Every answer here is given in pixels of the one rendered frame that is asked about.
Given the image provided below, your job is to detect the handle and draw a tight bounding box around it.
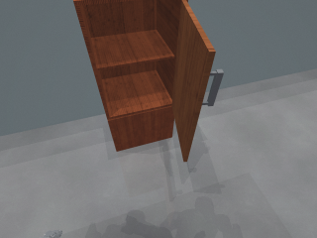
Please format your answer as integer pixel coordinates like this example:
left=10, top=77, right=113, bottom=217
left=202, top=69, right=224, bottom=106

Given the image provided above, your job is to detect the cupboard door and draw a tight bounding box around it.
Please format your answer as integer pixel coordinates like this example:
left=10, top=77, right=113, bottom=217
left=171, top=0, right=216, bottom=162

